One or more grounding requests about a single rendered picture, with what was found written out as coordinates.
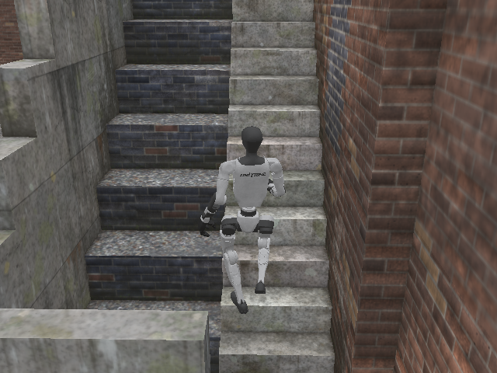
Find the robot left forearm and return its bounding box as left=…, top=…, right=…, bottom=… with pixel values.
left=200, top=193, right=220, bottom=223

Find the left robot thigh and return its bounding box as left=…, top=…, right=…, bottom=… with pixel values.
left=220, top=215, right=238, bottom=265

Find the humanoid robot torso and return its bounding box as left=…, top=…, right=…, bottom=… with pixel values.
left=232, top=156, right=270, bottom=233

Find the robot left upper arm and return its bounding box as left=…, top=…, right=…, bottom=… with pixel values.
left=214, top=160, right=235, bottom=205

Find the robot right upper arm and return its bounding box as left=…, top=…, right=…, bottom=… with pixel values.
left=266, top=158, right=285, bottom=197

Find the left robot hand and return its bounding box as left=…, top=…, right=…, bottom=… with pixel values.
left=198, top=219, right=216, bottom=237

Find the robot right forearm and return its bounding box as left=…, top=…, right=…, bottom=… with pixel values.
left=268, top=183, right=286, bottom=196

